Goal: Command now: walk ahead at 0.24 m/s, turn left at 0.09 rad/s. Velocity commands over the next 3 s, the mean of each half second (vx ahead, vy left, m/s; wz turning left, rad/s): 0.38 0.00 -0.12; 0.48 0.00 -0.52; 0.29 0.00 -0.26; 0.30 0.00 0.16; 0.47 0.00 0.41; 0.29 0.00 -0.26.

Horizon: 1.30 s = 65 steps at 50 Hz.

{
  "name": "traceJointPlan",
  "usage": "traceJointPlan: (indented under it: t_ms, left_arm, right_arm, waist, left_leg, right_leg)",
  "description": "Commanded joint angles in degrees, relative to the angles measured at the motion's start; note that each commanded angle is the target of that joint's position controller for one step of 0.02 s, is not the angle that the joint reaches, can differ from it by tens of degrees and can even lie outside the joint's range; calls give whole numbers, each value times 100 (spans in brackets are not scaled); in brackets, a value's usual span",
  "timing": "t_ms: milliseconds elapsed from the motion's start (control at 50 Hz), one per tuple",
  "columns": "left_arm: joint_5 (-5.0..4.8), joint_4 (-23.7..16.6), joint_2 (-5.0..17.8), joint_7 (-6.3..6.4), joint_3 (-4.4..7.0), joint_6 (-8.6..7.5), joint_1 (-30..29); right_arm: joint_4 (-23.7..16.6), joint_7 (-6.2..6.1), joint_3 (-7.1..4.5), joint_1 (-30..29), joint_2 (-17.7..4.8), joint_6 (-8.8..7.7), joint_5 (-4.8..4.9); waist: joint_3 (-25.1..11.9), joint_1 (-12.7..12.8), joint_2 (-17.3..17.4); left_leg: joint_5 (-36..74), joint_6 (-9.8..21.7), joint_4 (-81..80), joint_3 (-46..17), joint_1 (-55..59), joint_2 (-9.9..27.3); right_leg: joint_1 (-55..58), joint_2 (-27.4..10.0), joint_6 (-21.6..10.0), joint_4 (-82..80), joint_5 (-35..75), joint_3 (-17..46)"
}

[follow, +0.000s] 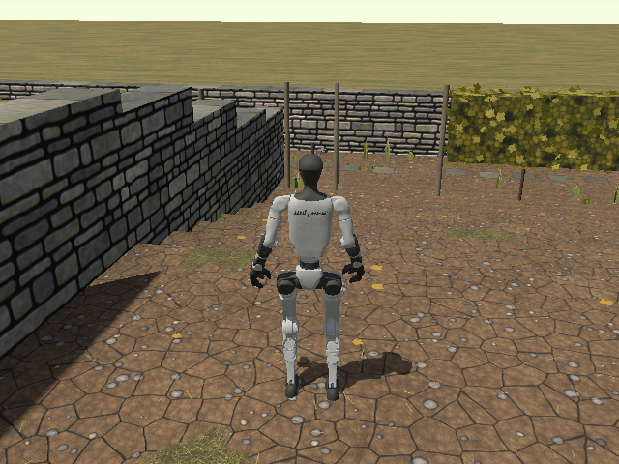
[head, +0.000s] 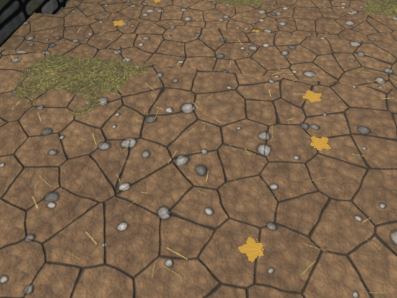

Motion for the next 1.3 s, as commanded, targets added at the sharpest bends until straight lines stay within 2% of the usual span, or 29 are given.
traceJointPlan:
  t_ms: [20,40,60,100,140,220,300,360,380,400,420,440,460,540,640,780,840,880,900,920,940,960,980,1000,1020,1060,1180,1240,1300]
  left_arm:
    - [8,-29,991,6,238,-263,838]
    - [28,68,1273,-40,339,-320,1150]
    - [106,7,1145,-31,305,-380,1074]
    - [30,-79,863,4,222,-466,809]
    - [-37,-69,776,7,192,-469,822]
    - [-37,-70,833,-16,207,-397,860]
    - [-130,-47,1138,-44,292,-347,999]
    - [-109,-69,1021,-39,238,-323,825]
    - [-41,-116,709,-52,134,-341,777]
    - [-3,-364,91,-25,-39,-396,1118]
    - [-177,-372,337,10,20,-473,1227]
    - [-299,-398,760,-5,155,-476,1017]
    - [-271,-430,814,-14,177,-451,719]
    - [-164,-364,443,-77,177,-252,630]
    - [-110,-676,319,-128,131,-193,56]
    - [-106,-1274,182,-425,-7,-249,-1256]
    - [-107,-1449,405,-500,93,-227,-1195]
    - [-123,-1289,794,-467,307,-175,-210]
    - [-126,-1052,1114,-376,498,-138,764]
    - [-139,-910,1588,-237,608,-59,1275]
    - [-118,-1138,1890,-275,593,-165,978]
    - [-73,-1159,1337,-320,449,-236,1066]
    - [-44,-1099,1155,-322,387,-306,853]
    - [-57,-1134,1016,-321,335,-346,458]
    - [-27,-1204,849,-299,286,-362,128]
    - [48,-1273,712,-251,227,-390,-122]
    - [33,-914,868,-67,222,-366,167]
    - [12,-703,914,-30,214,-297,516]
    - [15,-588,840,-22,185,-249,519]
  right_arm:
    - [-520,5,-128,-563,-471,-200,1]
    - [-664,17,-138,-768,-467,-323,64]
    - [-733,21,-247,-1000,-810,-406,134]
    - [-565,83,-304,-640,-808,-472,135]
    - [-552,149,-289,-779,-680,-517,70]
    - [-581,271,-147,-1055,-273,-547,53]
    - [-654,308,-202,-1059,-545,-586,122]
    - [-312,211,-406,73,-941,-605,126]
    - [-141,130,-531,917,-1219,-613,94]
    - [-73,73,-657,1615,-1848,-573,-94]
    - [-34,120,-578,1685,-1625,-599,-130]
    - [-46,134,-444,1244,-1246,-622,-64]
    - [-64,132,-367,883,-979,-632,-17]
    - [43,113,-297,257,-577,-746,-106]
    - [262,41,-375,408,-788,-777,-116]
    - [489,-31,-450,916,-1110,-583,13]
    - [487,-61,-502,913,-1344,-449,70]
    - [433,-105,-541,839,-1513,-347,103]
    - [384,-128,-502,742,-1457,-346,124]
    - [253,-107,-315,1017,-865,-411,-119]
    - [-93,-18,-139,1286,-466,-626,-84]
    - [-209,60,-275,447,-1088,-821,132]
    - [-374,89,-271,103,-1105,-903,256]
    - [-311,40,-245,130,-1004,-924,148]
    - [-245,8,-281,226,-1045,-887,16]
    - [-143,30,-300,526,-1018,-725,-33]
    - [-304,24,-137,-254,-584,-620,-146]
    - [-367,125,-114,-673,-566,-687,-73]
    - [-409,198,-187,-731,-758,-709,-102]
  waist:
    - [225,283,-423]
    - [361,392,-1339]
    - [744,522,-1336]
    - [667,253,-902]
    - [615,299,-691]
    - [466,393,-784]
    - [549,289,-826]
    - [166,-394,-690]
    - [-375,-807,-372]
    - [-1298,-816,1263]
    - [-1444,-779,1762]
    - [-729,-623,1332]
    - [-257,-493,1032]
    - [217,-85,727]
    - [495,-102,287]
    - [838,-538,114]
    - [495,-296,381]
    - [-169,315,585]
    - [-639,862,444]
    - [-1114,744,-696]
    - [-2009,230,-1496]
    - [-1894,699,-538]
    - [-1036,576,-409]
    - [-524,240,156]
    - [-317,17,119]
    - [-226,-220,-92]
    - [89,11,-264]
    - [-60,297,-406]
    - [-80,265,-527]
  left_leg:
    - [-1738,180,73,-665,-1716,473]
    - [-1307,-91,1383,210,-2303,-42]
    - [-1597,-113,2256,-105,-2928,229]
    - [-1047,-76,2865,-300,-3372,531]
    - [-312,-128,2497,-188,-3365,728]
    - [581,-359,1089,286,-1866,536]
    - [785,-367,274,225,-928,409]
    - [813,-152,-146,248,717,287]
    - [673,42,-192,-218,1911,763]
    - [-601,687,-715,-2476,3546,2343]
    - [-1828,1067,-1662,-4228,3207,2727]
    - [-2214,913,-1756,-3568,2644,2671]
    - [-1663,747,-1773,-2754,2051,2457]
    - [469,534,-2176,-855,941,1833]
    - [1565,674,-2374,111,1048,1846]
    - [2274,507,-2208,1024,1821,1952]
    - [4681,355,-1373,1290,2273,1994]
    - [6140,238,162,1396,2208,1920]
    - [5603,39,1504,1500,1429,1712]
    - [1470,-203,3407,1416,-307,1267]
    - [-1926,-436,5182,248,-2365,66]
    - [-1519,-326,5334,-585,-2964,375]
    - [-981,-211,4968,-500,-3161,586]
    - [-569,-218,4441,-486,-2865,853]
    - [-341,-276,3973,-501,-2465,1018]
    - [-67,-412,3624,-431,-1949,1169]
    - [1615,-733,1418,3,-1521,881]
    - [2648,-650,507,45,-1109,586]
    - [2239,-408,33,-127,-1195,530]
  right_leg:
    - [1147,-888,-839,-981,-1144,1256]
    - [1223,-1723,-1393,-1882,-2075,2836]
    - [1206,-2146,-1670,-2233,-1943,3504]
    - [1567,-1814,-1420,-2143,-1546,2890]
    - [1724,-1526,-1162,-2238,-578,2127]
    - [853,-973,-983,-2268,693,932]
    - [429,-1202,-1018,-2130,585,1165]
    - [35,-1027,-702,-1144,1367,1030]
    - [-517,-640,-445,219,1411,666]
    - [-2152,101,1,2550,-199,73]
    - [-2754,255,7,3785,-1340,756]
    - [-3130,-70,-91,4293,-957,913]
    - [-3134,-299,-169,4280,-487,752]
    - [-2504,-655,-165,3705,619,733]
    - [-2979,-591,-8,2632,1544,757]
    - [-2868,-427,-246,783,2060,-62]
    - [-2221,10,-538,580,1349,-500]
    - [-869,479,-838,537,857,-716]
    - [683,622,-1078,128,1171,-559]
    - [2433,-496,-1417,216,1405,1168]
    - [3844,-1758,-2663,-872,-96,4753]
    - [3690,-1718,-2313,-1451,-378,4653]
    - [2927,-1538,-2066,-1511,-32,3821]
    - [1976,-1271,-1874,-1511,671,3139]
    - [1297,-1049,-1780,-1552,1266,2646]
    - [594,-863,-1744,-1766,1965,2153]
    - [-162,-263,-1303,-1607,4059,661]
    - [80,-351,-1126,-1449,3573,734]
    - [691,-653,-1061,-959,3418,1111]
Next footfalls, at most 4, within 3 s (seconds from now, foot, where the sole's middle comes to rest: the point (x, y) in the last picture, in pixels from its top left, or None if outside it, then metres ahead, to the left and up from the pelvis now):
0.38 left None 0.25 0.16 -0.77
0.90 right None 0.52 -0.14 -0.77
1.36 left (230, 216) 0.84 -0.07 -0.77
1.70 right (277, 260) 0.66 -0.23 -0.77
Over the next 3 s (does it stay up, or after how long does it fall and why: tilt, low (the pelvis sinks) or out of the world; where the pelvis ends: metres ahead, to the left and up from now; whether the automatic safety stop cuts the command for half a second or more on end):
stays up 1.29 -0.29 0.01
